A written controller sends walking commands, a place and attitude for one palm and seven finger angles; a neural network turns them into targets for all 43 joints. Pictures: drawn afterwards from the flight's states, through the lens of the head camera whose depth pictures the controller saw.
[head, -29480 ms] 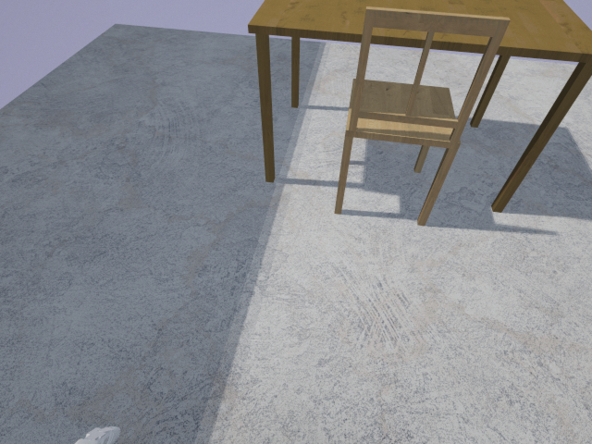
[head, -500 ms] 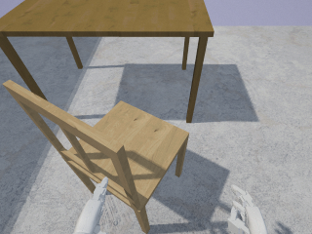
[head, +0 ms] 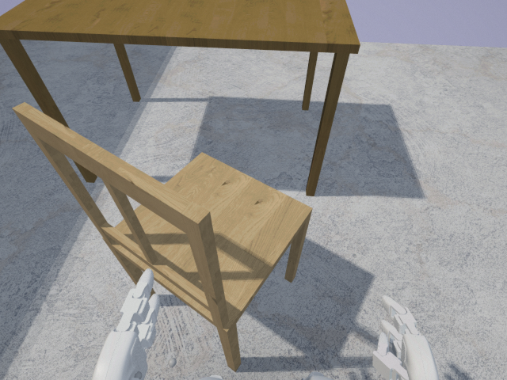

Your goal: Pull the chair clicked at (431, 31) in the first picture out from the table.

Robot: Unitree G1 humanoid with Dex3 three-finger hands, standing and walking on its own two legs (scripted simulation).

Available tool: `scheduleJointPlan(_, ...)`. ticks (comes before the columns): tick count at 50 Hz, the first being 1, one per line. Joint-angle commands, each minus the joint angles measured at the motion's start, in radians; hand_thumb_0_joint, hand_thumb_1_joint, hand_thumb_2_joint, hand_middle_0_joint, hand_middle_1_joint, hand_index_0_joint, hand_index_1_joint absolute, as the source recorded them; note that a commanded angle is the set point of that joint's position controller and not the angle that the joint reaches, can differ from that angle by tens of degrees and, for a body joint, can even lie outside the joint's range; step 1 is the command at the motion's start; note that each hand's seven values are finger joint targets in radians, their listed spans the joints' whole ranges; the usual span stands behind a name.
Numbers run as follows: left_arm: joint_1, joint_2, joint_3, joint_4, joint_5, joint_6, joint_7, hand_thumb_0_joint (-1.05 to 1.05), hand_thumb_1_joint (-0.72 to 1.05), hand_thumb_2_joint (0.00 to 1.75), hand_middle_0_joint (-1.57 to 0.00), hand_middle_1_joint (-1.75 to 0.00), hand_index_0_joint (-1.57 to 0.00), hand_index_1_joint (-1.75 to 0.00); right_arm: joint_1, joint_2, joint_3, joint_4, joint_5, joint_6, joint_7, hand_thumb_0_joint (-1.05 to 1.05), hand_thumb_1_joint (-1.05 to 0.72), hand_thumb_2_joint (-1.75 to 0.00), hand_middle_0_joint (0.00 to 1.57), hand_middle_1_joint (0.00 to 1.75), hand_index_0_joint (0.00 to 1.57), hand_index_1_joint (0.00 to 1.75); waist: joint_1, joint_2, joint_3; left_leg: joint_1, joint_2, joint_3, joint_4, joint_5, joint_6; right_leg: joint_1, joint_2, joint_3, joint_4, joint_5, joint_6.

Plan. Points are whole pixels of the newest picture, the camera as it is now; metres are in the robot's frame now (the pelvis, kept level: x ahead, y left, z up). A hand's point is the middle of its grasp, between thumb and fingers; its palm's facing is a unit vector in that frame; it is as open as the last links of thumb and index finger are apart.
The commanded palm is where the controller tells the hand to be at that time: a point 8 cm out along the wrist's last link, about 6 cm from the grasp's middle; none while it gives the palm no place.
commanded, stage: draw the hand back to the body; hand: left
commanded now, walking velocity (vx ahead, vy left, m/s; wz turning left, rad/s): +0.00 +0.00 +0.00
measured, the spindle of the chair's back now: (134, 225) +0.38 +0.25 -0.01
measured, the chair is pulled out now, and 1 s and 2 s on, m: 0.55 0.55 0.55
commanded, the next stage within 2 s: step back with the hand held close in 1.42 s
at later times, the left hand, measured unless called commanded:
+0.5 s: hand (99, 328) +0.17 +0.19 +0.12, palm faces +0.18 -0.92 -0.35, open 16.4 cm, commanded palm +0.13 +0.24 +0.15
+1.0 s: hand (9, 235) +0.22 +0.25 +0.22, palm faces +0.43 -0.79 -0.44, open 10.0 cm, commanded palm +0.17 +0.30 +0.24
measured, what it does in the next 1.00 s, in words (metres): rises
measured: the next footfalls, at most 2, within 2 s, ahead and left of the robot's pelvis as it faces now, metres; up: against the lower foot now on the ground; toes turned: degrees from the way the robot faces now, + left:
none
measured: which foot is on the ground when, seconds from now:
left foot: down 0.00-1.00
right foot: down 0.00-1.00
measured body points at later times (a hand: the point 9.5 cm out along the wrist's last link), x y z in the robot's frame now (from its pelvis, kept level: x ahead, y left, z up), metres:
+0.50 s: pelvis +0.00 -0.01 +0.03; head +0.00 -0.03 +0.48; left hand +0.15 +0.23 +0.14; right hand +0.18 -0.23 -0.04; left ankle -0.01 +0.13 -0.67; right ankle +0.03 -0.12 -0.67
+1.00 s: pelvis +0.03 +0.00 +0.07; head +0.01 -0.02 +0.52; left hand +0.19 +0.29 +0.25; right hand +0.22 -0.21 -0.01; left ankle -0.01 +0.13 -0.67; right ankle +0.03 -0.12 -0.67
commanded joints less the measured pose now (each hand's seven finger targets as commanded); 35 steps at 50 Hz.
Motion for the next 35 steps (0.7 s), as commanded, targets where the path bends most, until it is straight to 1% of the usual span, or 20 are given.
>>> scheduleJointPlan(1,0.002,0.061,0.091,-0.204,-0.03,-0.294,-0.041,0.0,-0.55,0.2,0.0,0.0,0.0,0.0,-0.097,-0.089,-0.06,-0.118,0.005,-0.067,0.021,0.0,-0.9,-0.9,0.2,0.3,0.2,0.3,-0.008,-0.025,-0.069,-0.059,-0.018,0.021,-0.105,0.255,0.014,0.081,0.036,0.009,-0.091,0.138,-0.031)
scheduleJointPlan(2,-0.008,0.054,0.079,-0.203,-0.034,-0.335,-0.065,0.0,-0.55,0.2,0.0,0.0,0.0,0.0,-0.108,-0.092,-0.06,-0.121,0.005,-0.068,0.031,0.0,-0.9,-0.9,0.2,0.3,0.2,0.3,-0.013,-0.02,-0.079,-0.072,-0.018,0.022,-0.095,0.234,0.015,0.069,0.033,0.012,-0.08,0.118,-0.03)
scheduleJointPlan(3,0.015,0.063,0.083,-0.193,-0.034,-0.334,-0.087,0.0,-0.55,0.2,0.0,0.0,0.0,0.0,-0.118,-0.098,-0.06,-0.132,0.012,-0.062,0.036,0.0,-0.9,-0.9,0.2,0.3,0.2,0.3,-0.006,0.014,-0.092,-0.067,-0.018,0.03,-0.106,0.203,0.017,0.082,0.029,0.022,-0.092,0.084,-0.03)
scheduleJointPlan(6,0.028,0.117,0.145,-0.2,-0.056,-0.234,-0.113,0.0,-0.55,0.2,0.0,0.0,0.0,0.0,-0.138,-0.109,-0.058,-0.17,0.031,-0.034,0.023,0.0,-0.9,-0.9,0.2,0.3,0.2,0.3,0.002,-0.038,-0.1,-0.054,-0.016,0.026,-0.161,0.132,0.028,0.154,0.027,0.037,-0.163,-0.01,-0.025)
scheduleJointPlan(7,0.022,0.11,0.148,-0.223,-0.068,-0.2,-0.117,0.0,-0.55,0.2,0.0,0.0,0.0,0.0,-0.137,-0.106,-0.051,-0.178,0.035,-0.026,0.014,0.0,-0.9,-0.9,0.2,0.3,0.2,0.3,0.0,-0.024,-0.095,-0.041,-0.016,0.029,-0.176,0.12,0.031,0.164,0.027,0.036,-0.182,-0.026,-0.021)
scheduleJointPlan(9,-0.023,0.143,0.201,-0.271,-0.097,-0.159,-0.103,0.0,-0.55,0.2,0.0,0.0,0.0,0.0,-0.135,-0.101,-0.043,-0.175,0.039,-0.02,-0.004,0.0,-0.9,-0.9,0.2,0.3,0.2,0.3,0.002,-0.052,-0.076,-0.031,-0.017,0.023,-0.195,0.113,0.034,0.194,0.026,0.039,-0.217,-0.05,-0.017)
scheduleJointPlan(11,-0.056,0.167,0.241,-0.29,-0.117,-0.148,-0.084,0.0,-0.55,0.2,0.0,0.0,0.0,0.0,-0.134,-0.098,-0.037,-0.16,0.039,-0.027,-0.017,0.0,-0.9,-0.9,0.2,0.3,0.2,0.3,0.006,-0.053,-0.059,-0.017,-0.014,0.014,-0.208,0.129,0.034,0.208,0.033,0.035,-0.238,-0.039,-0.019)
scheduleJointPlan(13,-0.055,0.16,0.261,-0.276,-0.135,-0.157,-0.083,0.0,-0.51,0.22,-0.01,-0.01,-0.01,-0.01,-0.119,-0.092,-0.035,-0.136,0.039,-0.041,-0.021,0.0,-0.9,-0.9,0.2,0.3,0.2,0.3,0.003,-0.069,-0.055,0.013,-0.014,0.017,-0.22,0.162,0.033,0.236,0.034,0.035,-0.256,0.007,-0.014)
scheduleJointPlan(15,-0.076,0.161,0.264,-0.274,-0.146,-0.169,-0.097,0.0,-0.44,0.25,-0.01,-0.02,-0.01,-0.02,-0.119,-0.097,-0.03,-0.118,0.04,-0.059,-0.02,0.0,-0.9,-0.9,0.2,0.3,0.2,0.3,-0.002,-0.03,-0.04,0.045,-0.013,0.015,-0.24,0.175,0.031,0.243,0.034,0.027,-0.269,0.028,-0.014)
scheduleJointPlan(17,-0.088,0.179,0.286,-0.247,-0.155,-0.169,-0.119,0.0,-0.37,0.29,-0.02,-0.04,-0.02,-0.04,-0.121,-0.102,-0.029,-0.099,0.042,-0.077,-0.022,0.0,-0.9,-0.9,0.2,0.3,0.2,0.3,-0.006,-0.028,-0.039,0.075,-0.013,0.016,-0.254,0.191,0.031,0.267,0.033,0.032,-0.292,0.051,-0.012)
scheduleJointPlan(18,-0.007,0.353,0.368,-0.242,-0.003,-0.076,0.025,0.0,-0.33,0.31,-0.03,-0.05,-0.03,-0.05,-0.107,-0.084,-0.041,-0.102,0.022,-0.026,-0.049,0.0,-0.9,-0.9,0.2,0.3,0.2,0.3,0.062,0.008,-0.07,0.117,0.008,0.03,-0.315,0.195,0.023,0.357,0.004,0.096,-0.327,0.058,-0.03)
scheduleJointPlan(19,0.007,0.251,0.304,-0.292,0.014,-0.037,0.078,0.0,-0.3,0.32,-0.04,-0.05,-0.04,-0.05,-0.115,-0.069,-0.028,-0.123,0.015,-0.01,-0.054,0.0,-0.9,-0.9,0.2,0.3,0.2,0.3,0.032,0.009,-0.019,0.133,0.0,0.036,-0.336,0.188,0.022,0.351,-0.004,0.08,-0.356,0.053,-0.023)
scheduleJointPlan(20,-0.012,0.23,0.289,-0.276,0.032,-0.009,0.114,0.0,-0.26,0.34,-0.04,-0.06,-0.04,-0.06,-0.112,-0.065,-0.025,-0.109,0.013,0.008,-0.056,0.0,-0.9,-0.9,0.2,0.3,0.2,0.3,0.026,0.023,0.024,0.146,0.004,0.041,-0.347,0.191,0.024,0.351,-0.002,0.069,-0.373,0.057,-0.022)
scheduleJointPlan(21,-0.033,0.251,0.304,-0.283,0.044,0.009,0.141,0.0,-0.22,0.36,-0.04,-0.07,-0.04,-0.07,-0.116,-0.071,-0.024,-0.103,0.012,0.018,-0.06,0.0,-0.9,-0.9,0.2,0.3,0.2,0.3,0.024,0.0,0.022,0.164,0.004,0.035,-0.358,0.209,0.027,0.37,0.0,0.066,-0.394,0.074,-0.023)
scheduleJointPlan(22,-0.041,0.241,0.289,-0.286,0.053,0.017,0.157,0.0,-0.19,0.37,-0.05,-0.08,-0.05,-0.08,-0.126,-0.071,-0.02,-0.098,0.007,0.024,-0.062,0.0,-0.9,-0.9,0.2,0.3,0.2,0.3,0.02,-0.011,0.05,0.192,0.006,0.04,-0.372,0.22,0.03,0.375,-0.001,0.06,-0.41,0.09,-0.019)
scheduleJointPlan(26,-0.091,0.295,0.342,-0.276,0.069,0.024,0.199,0.0,-0.04,0.44,-0.07,-0.1,-0.07,-0.1,-0.148,-0.085,-0.019,-0.067,-0.001,0.027,-0.067,0.0,-0.9,-0.9,0.2,0.3,0.2,0.3,0.024,-0.023,0.075,0.283,0.007,0.039,-0.436,0.251,0.034,0.434,0.0,0.056,-0.477,0.125,-0.016)
scheduleJointPlan(28,-0.107,0.297,0.36,-0.263,0.074,0.017,0.208,0.0,0.03,0.48,-0.08,-0.12,-0.08,-0.12,-0.153,-0.085,-0.017,-0.048,-0.004,0.02,-0.067,0.0,-0.9,-0.9,0.2,0.3,0.2,0.3,0.027,-0.021,0.087,0.334,0.006,0.042,-0.47,0.272,0.035,0.459,0.0,0.049,-0.498,0.156,-0.013)
scheduleJointPlan(29,-0.13,0.296,0.36,-0.274,0.075,0.011,0.209,0.0,0.07,0.5,-0.08,-0.13,-0.08,-0.13,-0.158,-0.088,-0.014,-0.044,-0.005,0.016,-0.065,0.0,-0.9,-0.9,0.2,0.3,0.2,0.3,0.028,0.008,0.095,0.356,0.006,0.039,-0.494,0.274,0.033,0.469,0.0,0.045,-0.507,0.159,-0.013)
scheduleJointPlan(31,-0.163,0.324,0.394,-0.267,0.077,0.007,0.214,0.0,0.14,0.53,-0.1,-0.14,-0.1,-0.14,-0.166,-0.094,-0.015,-0.025,-0.007,0.007,-0.063,0.0,-0.9,-0.9,0.2,0.3,0.2,0.3,0.032,-0.003,0.098,0.386,0.005,0.035,-0.522,0.309,0.034,0.508,0.003,0.044,-0.527,0.203,-0.015)
scheduleJointPlan(35,-0.179,0.321,0.425,-0.263,0.079,-0.008,0.213,0.0,0.28,0.6,-0.12,-0.17,-0.12,-0.17,-0.178,-0.091,-0.013,0.004,-0.013,-0.005,-0.05,0.0,-0.9,-0.9,0.2,0.3,0.2,0.3,0.044,0.018,0.1,0.452,0.009,0.034,-0.582,0.399,0.03,0.574,0.005,0.033,-0.542,0.3,-0.016)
